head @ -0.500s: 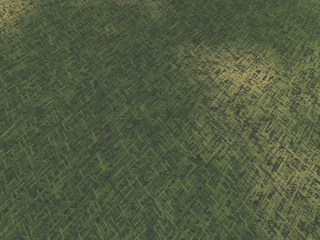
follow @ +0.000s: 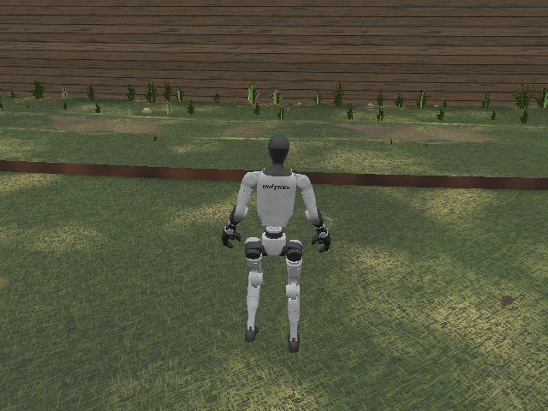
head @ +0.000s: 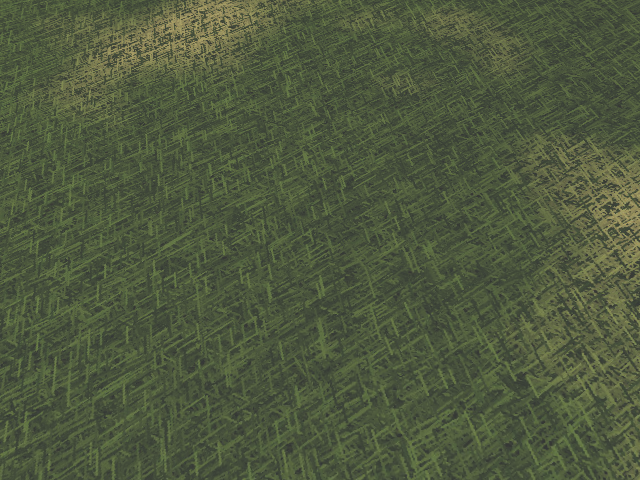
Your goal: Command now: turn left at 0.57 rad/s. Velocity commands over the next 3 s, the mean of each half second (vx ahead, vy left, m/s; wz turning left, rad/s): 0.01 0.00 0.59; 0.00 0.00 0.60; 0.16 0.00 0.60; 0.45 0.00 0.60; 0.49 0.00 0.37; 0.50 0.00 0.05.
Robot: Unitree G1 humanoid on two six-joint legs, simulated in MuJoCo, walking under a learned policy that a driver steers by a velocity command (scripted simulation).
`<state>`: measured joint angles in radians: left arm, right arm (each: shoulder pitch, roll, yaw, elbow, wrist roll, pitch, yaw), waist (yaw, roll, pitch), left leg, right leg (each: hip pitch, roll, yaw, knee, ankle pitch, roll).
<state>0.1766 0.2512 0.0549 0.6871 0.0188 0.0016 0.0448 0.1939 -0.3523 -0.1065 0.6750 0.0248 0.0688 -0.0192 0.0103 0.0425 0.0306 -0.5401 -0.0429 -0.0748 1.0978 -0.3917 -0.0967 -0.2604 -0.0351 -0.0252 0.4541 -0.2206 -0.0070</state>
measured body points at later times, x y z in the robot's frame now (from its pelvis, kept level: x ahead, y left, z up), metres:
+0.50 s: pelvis -0.01 +0.05 +0.00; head +0.03 +0.08 +0.45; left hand +0.07 +0.37 -0.11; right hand +0.23 -0.19 -0.08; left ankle -0.02 +0.14 -0.74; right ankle +0.06 -0.11 -0.69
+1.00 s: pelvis -0.01 +0.03 +0.00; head +0.03 +0.05 +0.45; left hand -0.04 +0.34 -0.10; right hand +0.28 -0.12 -0.10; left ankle -0.08 +0.14 -0.70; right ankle +0.07 -0.08 -0.74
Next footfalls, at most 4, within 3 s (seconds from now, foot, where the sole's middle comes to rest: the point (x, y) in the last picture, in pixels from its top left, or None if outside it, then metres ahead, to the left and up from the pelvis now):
0.20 left None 0.02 0.14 -0.78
0.66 right None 0.10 -0.06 -0.78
1.08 left None -0.06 0.16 -0.78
1.58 right None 0.20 0.11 -0.78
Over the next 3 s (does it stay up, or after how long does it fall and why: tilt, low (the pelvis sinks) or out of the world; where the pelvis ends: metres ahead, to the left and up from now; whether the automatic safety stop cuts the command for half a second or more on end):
stays up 0.28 0.85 0.00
